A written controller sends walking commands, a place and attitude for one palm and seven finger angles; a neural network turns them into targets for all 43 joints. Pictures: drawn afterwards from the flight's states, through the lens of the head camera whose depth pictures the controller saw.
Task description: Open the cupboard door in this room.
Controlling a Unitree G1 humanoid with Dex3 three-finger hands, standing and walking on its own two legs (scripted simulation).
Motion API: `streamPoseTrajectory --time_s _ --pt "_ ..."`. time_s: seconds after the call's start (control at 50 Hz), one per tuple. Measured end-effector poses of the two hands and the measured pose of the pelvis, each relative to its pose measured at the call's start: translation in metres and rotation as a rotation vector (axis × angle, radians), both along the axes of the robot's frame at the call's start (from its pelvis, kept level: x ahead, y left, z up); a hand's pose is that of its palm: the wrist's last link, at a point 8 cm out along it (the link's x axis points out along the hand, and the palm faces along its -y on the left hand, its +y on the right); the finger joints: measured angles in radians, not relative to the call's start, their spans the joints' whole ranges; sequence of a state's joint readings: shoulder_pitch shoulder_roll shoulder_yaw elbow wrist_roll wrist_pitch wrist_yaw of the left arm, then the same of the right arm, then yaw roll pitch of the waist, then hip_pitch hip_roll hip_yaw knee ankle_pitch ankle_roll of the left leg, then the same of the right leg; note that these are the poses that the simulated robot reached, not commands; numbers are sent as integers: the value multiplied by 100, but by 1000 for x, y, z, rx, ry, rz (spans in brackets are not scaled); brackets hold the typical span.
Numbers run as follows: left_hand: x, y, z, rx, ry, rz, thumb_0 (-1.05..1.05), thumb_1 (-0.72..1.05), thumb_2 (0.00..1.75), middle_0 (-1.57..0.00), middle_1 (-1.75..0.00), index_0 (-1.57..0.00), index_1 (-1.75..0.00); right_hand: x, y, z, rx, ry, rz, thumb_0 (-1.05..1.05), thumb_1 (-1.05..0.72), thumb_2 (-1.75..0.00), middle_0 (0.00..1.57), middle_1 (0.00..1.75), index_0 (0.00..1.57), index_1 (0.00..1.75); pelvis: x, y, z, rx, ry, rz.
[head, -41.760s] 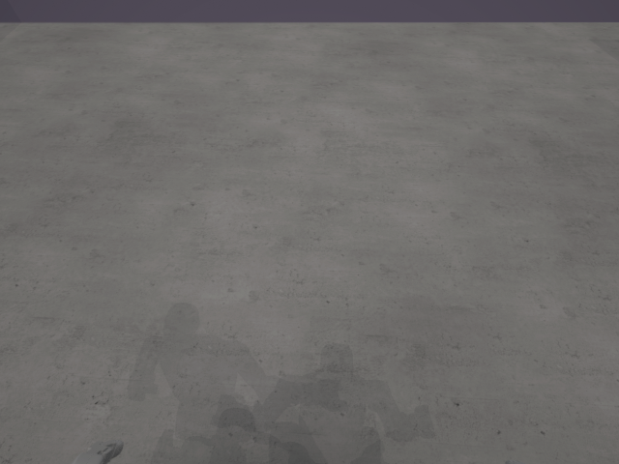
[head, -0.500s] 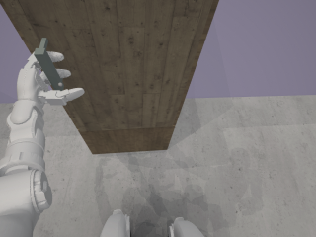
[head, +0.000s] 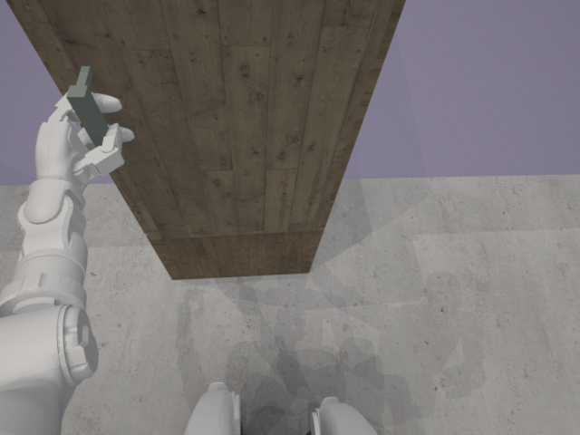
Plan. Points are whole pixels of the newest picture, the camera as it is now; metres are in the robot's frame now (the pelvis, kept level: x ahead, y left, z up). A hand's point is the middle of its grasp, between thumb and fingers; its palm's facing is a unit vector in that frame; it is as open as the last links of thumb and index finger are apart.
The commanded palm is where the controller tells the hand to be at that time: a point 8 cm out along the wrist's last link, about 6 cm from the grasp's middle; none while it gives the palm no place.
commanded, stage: pull the door open along its arc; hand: left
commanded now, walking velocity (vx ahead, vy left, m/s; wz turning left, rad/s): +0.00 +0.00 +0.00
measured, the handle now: (99, 118) +0.52 +0.25 +0.09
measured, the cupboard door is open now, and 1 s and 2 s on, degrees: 1 41 44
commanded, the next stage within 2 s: open thumb and fingers to let go in 0.96 s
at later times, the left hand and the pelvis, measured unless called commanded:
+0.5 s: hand (127, 218) +0.37 +0.19 +0.08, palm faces +0.15 -0.99 +0.07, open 5.9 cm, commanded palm +0.32 +0.23 +0.08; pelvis +0.02 +0.00 +0.02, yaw -1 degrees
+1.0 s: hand (217, 313) +0.26 +0.08 +0.08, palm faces +0.43 -0.90 +0.02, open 5.9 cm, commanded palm +0.19 +0.11 +0.08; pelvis +0.01 -0.03 +0.02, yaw +4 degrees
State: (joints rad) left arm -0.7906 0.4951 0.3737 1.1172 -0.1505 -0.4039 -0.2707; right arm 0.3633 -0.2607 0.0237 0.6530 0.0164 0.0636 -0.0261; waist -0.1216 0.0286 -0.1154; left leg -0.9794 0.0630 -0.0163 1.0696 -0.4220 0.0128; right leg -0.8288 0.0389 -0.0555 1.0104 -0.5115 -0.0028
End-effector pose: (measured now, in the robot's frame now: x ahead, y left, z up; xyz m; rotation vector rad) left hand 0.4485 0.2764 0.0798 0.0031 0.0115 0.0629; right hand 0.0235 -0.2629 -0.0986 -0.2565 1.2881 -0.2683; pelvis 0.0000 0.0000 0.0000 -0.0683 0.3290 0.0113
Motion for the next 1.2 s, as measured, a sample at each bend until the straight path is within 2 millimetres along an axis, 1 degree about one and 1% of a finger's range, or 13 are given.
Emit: streamPoseTrajectory --time_s 0.1,0.16,0.24,0.3,0.42,0.52,0.6,0.66,0.72,0.84,1.02,1.1,1.2 --pt "-1 1 0 0 0 -12 1 76 81 -36 -134 -37 -135 0 -1 2 -1 -8 -14 1 -90 -90 20 30 21 30 1 -1 1 3 -2 -8" --pt "-6 0 0 0 -1 -19 1 76 80 -37 -135 -37 -135 2 -1 4 4 -19 -24 1 -90 -90 20 30 21 30 3 -1 3 6 -8 -15" --pt "-20 -2 0 -1 -6 -29 1 75 77 -37 -135 -37 -135 10 0 7 19 -46 -30 1 -90 -90 20 30 20 30 7 -1 7 12 -20 -22" --pt "-35 -5 -1 -4 -12 -40 1 74 76 -37 -135 -37 -135 22 2 10 33 -82 -25 1 -90 -90 20 30 20 30 11 -1 11 17 -32 -24" --pt "-76 -18 -1 -18 -24 -52 1 73 75 -37 -135 -36 -134 63 7 19 61 -209 15 1 -90 -90 20 30 20 30 17 0 16 25 -61 -27" --pt "-115 -43 -3 -78 -52 134 1 71 76 -36 -135 -36 -130 108 17 25 91 -335 108 1 -90 -90 20 30 20 30 16 0 17 34 -83 -18" --pt "-140 -66 -3 -88 -62 286 1 70 78 -35 -135 -36 -129 141 30 27 120 -410 198 1 -90 -90 20 29 20 30 13 -4 14 40 -101 -1" --pt "-158 -82 -2 -72 -56 373 1 71 79 -35 -135 -35 -130 160 39 30 145 -451 255 1 -90 -90 20 29 20 30 10 -7 13 43 -115 14" --pt "-174 -98 -1 -49 -44 411 0 72 80 -34 -134 -34 -130 171 47 34 164 -477 290 1 -90 -90 20 30 20 30 9 -12 13 45 -131 28" --pt "-204 -125 1 -36 -20 417 0 72 79 -33 -133 -33 -132 174 49 39 179 -495 315 1 -90 -90 20 30 20 30 6 -21 16 49 -161 47" --pt "-239 -162 3 -19 2 372 0 72 77 -32 -133 -34 -133 161 32 34 176 -492 297 1 -90 -90 20 30 20 30 5 -32 15 62 -175 50" --pt "-245 -170 3 -7 0 354 0 71 78 -33 -133 -35 -134 158 24 30 168 -496 289 1 -90 -90 20 30 20 30 5 -37 14 67 -178 50" --pt "-240 -170 0 -6 -13 395 0 67 79 -36 -133 -36 -133 158 16 23 158 -487 290 1 -90 -90 20 30 20 30 4 -43 10 73 -172 53"
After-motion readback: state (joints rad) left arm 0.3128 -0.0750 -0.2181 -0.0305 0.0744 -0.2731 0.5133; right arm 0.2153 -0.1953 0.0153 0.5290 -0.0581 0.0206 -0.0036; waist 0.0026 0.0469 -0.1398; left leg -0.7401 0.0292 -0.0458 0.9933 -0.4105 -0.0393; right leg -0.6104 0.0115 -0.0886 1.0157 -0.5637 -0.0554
